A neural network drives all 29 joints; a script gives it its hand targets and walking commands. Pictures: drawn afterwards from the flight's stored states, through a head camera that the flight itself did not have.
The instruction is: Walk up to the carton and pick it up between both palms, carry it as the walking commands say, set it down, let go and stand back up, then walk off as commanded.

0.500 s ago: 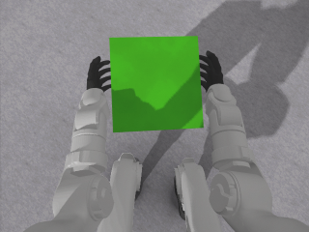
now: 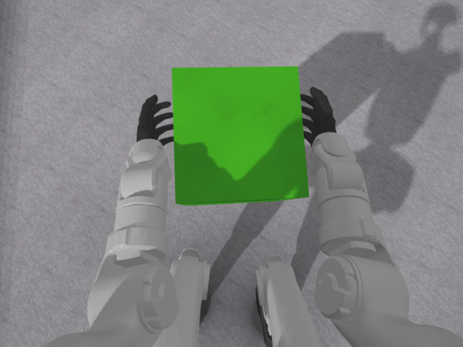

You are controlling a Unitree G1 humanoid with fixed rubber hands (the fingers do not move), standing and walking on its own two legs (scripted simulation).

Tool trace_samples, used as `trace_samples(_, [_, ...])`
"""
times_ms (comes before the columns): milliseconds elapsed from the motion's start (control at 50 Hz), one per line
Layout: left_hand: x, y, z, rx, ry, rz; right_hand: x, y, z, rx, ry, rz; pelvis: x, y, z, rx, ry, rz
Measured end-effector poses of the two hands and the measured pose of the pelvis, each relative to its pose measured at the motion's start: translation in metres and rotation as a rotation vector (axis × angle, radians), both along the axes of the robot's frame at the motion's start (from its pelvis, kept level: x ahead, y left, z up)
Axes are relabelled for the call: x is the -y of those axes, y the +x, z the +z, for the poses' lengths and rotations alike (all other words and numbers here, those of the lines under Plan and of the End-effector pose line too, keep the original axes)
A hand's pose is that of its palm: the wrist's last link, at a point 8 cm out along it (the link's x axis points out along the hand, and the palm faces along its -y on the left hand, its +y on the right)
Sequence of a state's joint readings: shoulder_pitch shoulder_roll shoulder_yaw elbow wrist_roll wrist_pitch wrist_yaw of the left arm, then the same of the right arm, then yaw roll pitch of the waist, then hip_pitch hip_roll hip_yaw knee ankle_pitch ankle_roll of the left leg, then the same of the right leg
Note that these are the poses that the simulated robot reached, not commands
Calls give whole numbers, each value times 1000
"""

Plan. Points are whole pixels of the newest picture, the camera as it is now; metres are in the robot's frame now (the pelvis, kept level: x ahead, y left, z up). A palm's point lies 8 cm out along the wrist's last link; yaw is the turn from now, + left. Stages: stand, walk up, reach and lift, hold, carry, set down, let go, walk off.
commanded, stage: reach and lift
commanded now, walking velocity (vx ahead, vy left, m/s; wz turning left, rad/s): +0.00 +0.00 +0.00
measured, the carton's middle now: (232, 148) +0.47 +0.01 -0.12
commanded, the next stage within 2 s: none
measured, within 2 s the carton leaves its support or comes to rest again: neither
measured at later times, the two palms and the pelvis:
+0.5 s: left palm (137, 137) +0.42 +0.15 +0.04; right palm (342, 142) +0.43 -0.14 +0.04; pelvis +0.03 +0.00 +0.07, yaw +0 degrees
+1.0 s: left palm (116, 125) +0.41 +0.15 +0.11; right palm (368, 115) +0.43 -0.13 +0.12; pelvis +0.06 +0.00 +0.14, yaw +1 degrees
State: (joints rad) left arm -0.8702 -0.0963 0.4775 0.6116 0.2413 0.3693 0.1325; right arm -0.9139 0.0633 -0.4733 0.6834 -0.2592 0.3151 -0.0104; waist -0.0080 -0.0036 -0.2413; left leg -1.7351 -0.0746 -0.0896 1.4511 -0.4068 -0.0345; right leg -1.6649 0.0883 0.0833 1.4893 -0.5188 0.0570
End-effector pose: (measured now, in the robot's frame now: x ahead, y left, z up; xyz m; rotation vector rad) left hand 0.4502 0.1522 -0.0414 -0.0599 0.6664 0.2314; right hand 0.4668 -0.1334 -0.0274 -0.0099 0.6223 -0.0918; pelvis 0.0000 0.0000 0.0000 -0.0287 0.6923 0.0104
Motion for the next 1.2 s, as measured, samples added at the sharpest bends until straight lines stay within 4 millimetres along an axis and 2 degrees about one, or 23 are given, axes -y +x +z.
trace_samples(80, [6,6,10,-21,31,-36,6,1,8,-19,-8,-8,2,10,10,-5,-1,-4])
trace_samples(200, [-5,-18,20,-84,66,-14,-6,-12,10,-82,38,18,3,29,35,-3,3,-13])
trace_samples(280, [-15,-27,40,-48,52,28,-16,-18,25,-53,70,23,2,37,48,11,3,-3])
trace_samples(380, [-13,-21,68,13,20,19,-12,-23,52,2,62,-15,1,38,60,46,3,8])
trace_samples(540, [6,-31,83,-30,22,-32,6,-46,68,-49,11,-40,1,29,78,114,8,-3])
trace_samples(600, [6,-38,86,-40,28,-22,6,-47,74,-59,15,-27,1,26,83,142,15,-10])
trace_samples(700, [-4,-43,98,-27,40,18,-5,-38,85,-48,24,16,2,23,90,178,20,-12])
trace_samples(800, [-9,-35,120,3,34,30,-11,-29,107,-21,16,25,4,30,100,205,19,0])
trace_samples(880, [-6,-33,135,-12,31,17,-7,-29,124,-35,-12,24,5,41,113,220,17,10])
trace_samples(1060, [2,-52,162,-57,54,-16,1,-50,152,-76,9,9,3,68,147,277,24,4])
trace_samples(1200, [-1,-60,187,-21,55,-5,-2,-64,167,-47,26,-4,7,62,160,352,30,4])
